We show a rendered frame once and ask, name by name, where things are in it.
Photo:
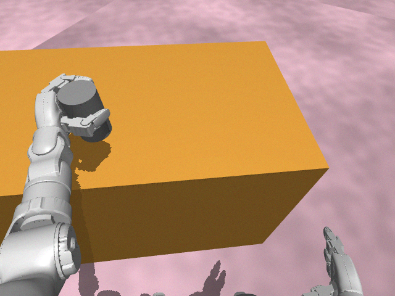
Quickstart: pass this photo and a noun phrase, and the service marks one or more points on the left robot arm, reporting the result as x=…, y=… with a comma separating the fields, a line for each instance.
x=40, y=250

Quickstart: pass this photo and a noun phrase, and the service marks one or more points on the can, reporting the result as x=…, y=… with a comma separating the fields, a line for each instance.
x=80, y=98

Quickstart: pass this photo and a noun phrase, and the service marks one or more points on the right robot hand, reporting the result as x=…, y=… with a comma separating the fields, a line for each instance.
x=340, y=268

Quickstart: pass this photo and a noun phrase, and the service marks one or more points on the left robot hand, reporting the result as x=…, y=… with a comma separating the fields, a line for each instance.
x=50, y=112

